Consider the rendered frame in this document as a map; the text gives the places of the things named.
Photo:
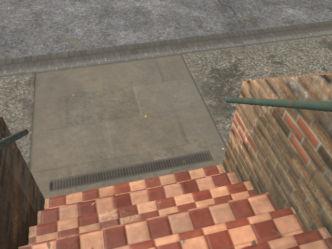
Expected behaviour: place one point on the stairs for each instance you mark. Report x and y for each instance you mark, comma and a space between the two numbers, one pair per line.
204, 208

